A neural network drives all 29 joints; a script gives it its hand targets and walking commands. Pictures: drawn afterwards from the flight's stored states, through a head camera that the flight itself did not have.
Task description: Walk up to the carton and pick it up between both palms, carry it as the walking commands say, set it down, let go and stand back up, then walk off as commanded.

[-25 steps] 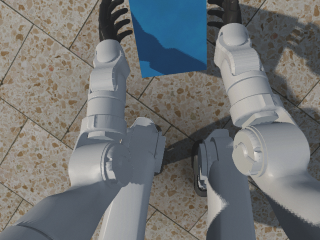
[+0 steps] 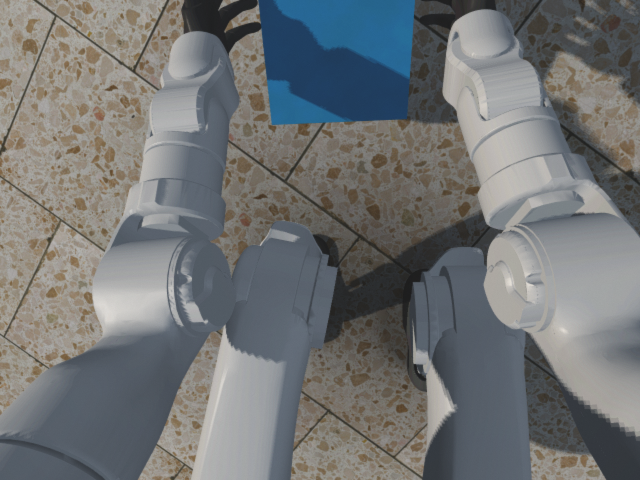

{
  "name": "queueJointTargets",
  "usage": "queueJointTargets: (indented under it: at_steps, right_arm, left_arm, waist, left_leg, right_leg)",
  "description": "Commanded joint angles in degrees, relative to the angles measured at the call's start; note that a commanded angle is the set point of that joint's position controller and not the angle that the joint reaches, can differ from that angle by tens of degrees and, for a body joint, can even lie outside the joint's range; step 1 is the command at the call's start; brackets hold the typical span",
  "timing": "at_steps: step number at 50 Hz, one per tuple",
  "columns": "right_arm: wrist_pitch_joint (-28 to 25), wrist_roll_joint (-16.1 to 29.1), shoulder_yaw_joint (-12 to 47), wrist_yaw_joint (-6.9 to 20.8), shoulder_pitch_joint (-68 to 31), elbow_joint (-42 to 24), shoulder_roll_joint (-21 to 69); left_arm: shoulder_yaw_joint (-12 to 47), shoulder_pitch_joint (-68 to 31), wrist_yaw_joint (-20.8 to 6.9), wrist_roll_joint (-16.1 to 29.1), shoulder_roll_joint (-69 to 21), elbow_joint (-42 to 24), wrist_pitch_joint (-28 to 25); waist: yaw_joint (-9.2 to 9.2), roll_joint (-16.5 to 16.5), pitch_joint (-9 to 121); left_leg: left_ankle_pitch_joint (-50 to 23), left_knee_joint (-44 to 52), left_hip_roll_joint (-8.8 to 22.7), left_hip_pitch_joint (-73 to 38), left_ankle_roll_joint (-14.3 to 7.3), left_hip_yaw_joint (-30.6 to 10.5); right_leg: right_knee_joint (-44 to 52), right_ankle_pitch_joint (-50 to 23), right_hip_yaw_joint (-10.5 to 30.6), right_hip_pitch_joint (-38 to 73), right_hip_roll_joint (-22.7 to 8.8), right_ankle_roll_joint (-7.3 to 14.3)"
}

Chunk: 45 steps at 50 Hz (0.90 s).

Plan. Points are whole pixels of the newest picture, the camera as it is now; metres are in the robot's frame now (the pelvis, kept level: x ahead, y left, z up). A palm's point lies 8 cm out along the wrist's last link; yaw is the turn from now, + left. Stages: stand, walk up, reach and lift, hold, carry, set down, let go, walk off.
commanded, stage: set down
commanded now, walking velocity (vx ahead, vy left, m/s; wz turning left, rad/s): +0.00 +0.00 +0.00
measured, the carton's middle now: (336, 29) +0.54 +0.09 -0.27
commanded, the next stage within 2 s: none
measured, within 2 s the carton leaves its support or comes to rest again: neither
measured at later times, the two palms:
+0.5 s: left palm (208, 33) +0.50 +0.20 -0.16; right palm (472, 14) +0.54 -0.05 -0.18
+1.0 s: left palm (205, 31) +0.51 +0.21 -0.17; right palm (468, 12) +0.54 -0.04 -0.19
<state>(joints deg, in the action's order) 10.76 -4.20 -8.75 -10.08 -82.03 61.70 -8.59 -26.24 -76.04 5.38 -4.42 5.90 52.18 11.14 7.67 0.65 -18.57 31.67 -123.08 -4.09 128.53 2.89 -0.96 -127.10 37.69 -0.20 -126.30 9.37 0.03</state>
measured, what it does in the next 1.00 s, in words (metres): stands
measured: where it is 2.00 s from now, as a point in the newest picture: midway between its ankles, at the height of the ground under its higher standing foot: (361, 330)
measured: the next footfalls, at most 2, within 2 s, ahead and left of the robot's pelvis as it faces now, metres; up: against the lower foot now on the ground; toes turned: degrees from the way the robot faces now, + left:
none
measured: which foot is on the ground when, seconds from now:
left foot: down 0.00-1.00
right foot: down 0.00-1.00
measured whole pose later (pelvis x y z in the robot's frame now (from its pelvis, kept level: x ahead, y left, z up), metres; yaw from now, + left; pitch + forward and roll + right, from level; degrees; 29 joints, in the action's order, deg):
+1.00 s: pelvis +0.01 +0.00 +0.00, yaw +0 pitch +37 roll +2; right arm 7.7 -10.8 -14.5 -3.6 -83.5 63.3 -6.9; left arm -31.5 -77.2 1.3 -8.2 8.2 55.5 7.9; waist 6.0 0.3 -19.8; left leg 33.4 -124.6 -4.1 128.1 2.8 -0.3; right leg -129.0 39.6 0.1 -125.9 9.2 0.4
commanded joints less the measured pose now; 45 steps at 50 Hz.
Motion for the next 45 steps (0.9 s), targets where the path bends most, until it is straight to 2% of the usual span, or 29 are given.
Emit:
queueJointTargets:
  at_steps: [1, 5, 15, 33, 45]
  right_arm:
    - [-5.15, 3.77, 15.07, 12.86, -33.98, -10.45, 50.64]
    - [-5.04, 3.47, 14.28, 13.10, -33.23, -9.26, 50.28]
    - [-4.66, 2.37, 11.74, 14.06, -33.46, -6.56, 46.37]
    - [-4.84, -1.90, 7.58, 15.13, -25.81, -2.43, 41.51]
    - [-4.48, -4.74, 5.30, 15.41, -21.56, 0.01, 38.52]
  left_arm:
    - [20.37, -30.46, -14.56, 5.26, -51.54, -2.51, -1.90]
    - [19.73, -31.02, -15.06, 4.73, -50.44, -1.48, -1.87]
    - [15.58, -29.67, -15.76, 1.74, -47.49, 2.29, -1.16]
    - [13.17, -24.59, -16.00, -0.13, -45.49, 4.91, -1.58]
    - [11.29, -21.85, -16.04, -1.47, -42.19, 6.81, -1.80]
  waist:
    - [0.17, -9.72, 61.51]
    - [0.51, -8.71, 58.81]
    - [0.78, -8.72, 51.82]
    - [-2.21, -7.09, 45.44]
    - [-3.14, -6.88, 42.05]
  left_leg:
    - [-25.36, 4.25, -4.43, -30.65, -1.60, 3.60]
    - [-23.94, 4.08, -4.21, -28.06, -1.75, 3.83]
    - [-18.64, 4.47, -3.79, -24.87, -2.81, 3.39]
    - [-19.76, 4.09, -4.15, -23.74, -2.45, 1.97]
    - [-17.99, 4.02, -4.00, -20.70, -2.19, 1.73]
  right_leg:
    - [11.48, -24.24, 0.02, 26.27, 1.62, 0.30]
    - [11.58, -24.08, 0.69, 25.86, 1.58, 0.55]
    - [11.80, -18.86, 1.03, 21.60, 1.26, 1.03]
    - [11.03, -19.33, 1.06, 16.43, 1.06, 1.66]
    - [11.39, -18.90, 1.83, 15.03, 0.77, 1.79]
